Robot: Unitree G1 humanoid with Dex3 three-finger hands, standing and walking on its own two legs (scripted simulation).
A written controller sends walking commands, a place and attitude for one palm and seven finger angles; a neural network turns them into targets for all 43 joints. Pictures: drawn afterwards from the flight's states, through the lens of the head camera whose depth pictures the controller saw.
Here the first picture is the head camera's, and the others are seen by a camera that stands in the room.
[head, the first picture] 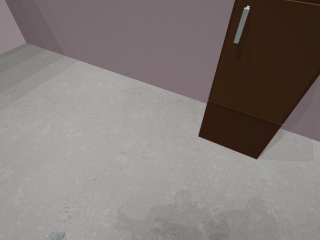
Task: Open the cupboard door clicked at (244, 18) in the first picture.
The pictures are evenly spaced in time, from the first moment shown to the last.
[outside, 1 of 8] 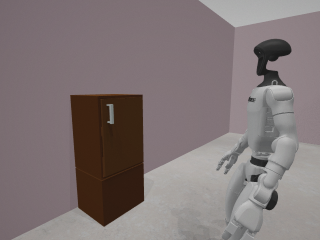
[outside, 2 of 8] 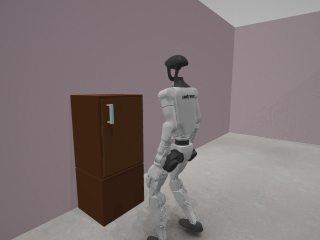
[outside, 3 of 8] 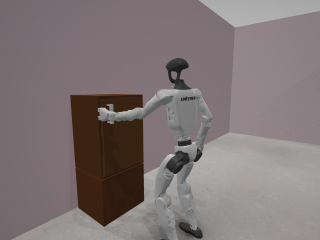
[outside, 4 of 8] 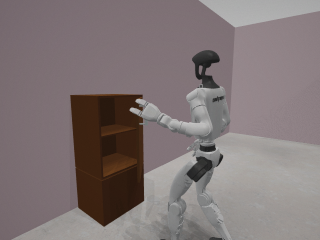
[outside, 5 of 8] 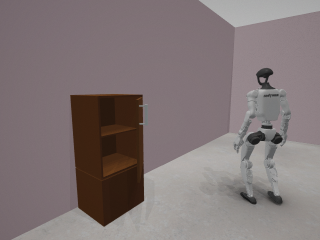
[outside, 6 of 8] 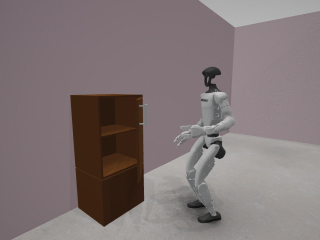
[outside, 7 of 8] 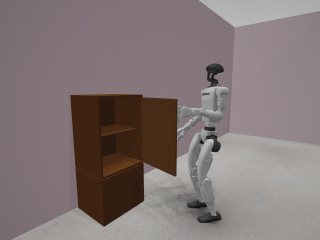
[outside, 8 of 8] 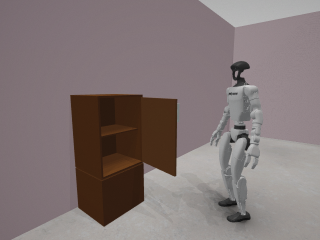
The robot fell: no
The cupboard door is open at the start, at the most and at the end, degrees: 0 83 81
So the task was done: yes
